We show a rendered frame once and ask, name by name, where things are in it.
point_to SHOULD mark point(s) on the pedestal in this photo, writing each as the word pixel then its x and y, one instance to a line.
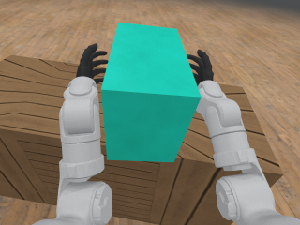
pixel 182 192

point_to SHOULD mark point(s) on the left robot hand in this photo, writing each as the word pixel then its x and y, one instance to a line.
pixel 85 68

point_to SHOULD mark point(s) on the robot right upper arm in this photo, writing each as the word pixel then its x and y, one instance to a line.
pixel 246 199

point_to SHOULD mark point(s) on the robot left upper arm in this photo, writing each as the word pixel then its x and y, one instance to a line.
pixel 83 203

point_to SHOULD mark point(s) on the robot left forearm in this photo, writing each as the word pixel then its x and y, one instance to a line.
pixel 80 134

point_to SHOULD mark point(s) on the carton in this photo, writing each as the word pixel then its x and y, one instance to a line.
pixel 149 94

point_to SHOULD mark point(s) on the robot right forearm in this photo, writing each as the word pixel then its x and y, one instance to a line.
pixel 227 132

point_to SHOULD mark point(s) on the right robot hand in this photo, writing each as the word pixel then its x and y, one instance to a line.
pixel 204 68

